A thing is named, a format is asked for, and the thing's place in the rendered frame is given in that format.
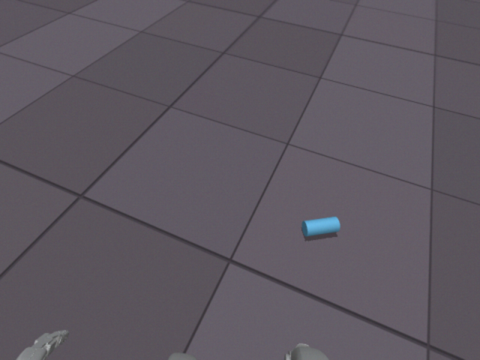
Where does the left robot hand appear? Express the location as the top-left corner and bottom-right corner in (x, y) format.
(16, 330), (69, 360)

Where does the can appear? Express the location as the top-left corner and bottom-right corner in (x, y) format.
(301, 217), (341, 236)

